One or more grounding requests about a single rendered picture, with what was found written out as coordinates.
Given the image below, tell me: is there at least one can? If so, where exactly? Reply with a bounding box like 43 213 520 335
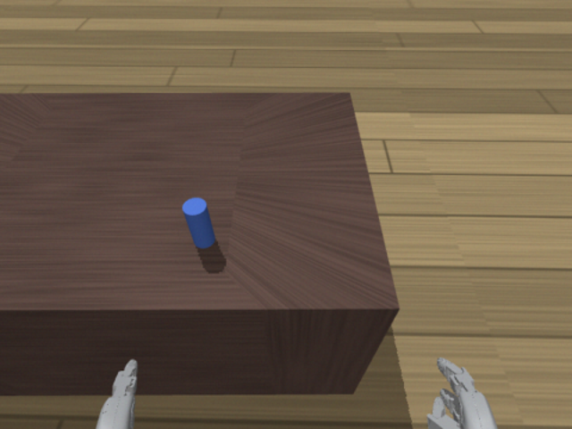
182 198 215 248

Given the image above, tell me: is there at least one right robot hand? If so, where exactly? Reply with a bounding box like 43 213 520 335
427 357 498 429

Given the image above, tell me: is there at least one left robot hand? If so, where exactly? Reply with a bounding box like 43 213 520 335
96 359 138 429

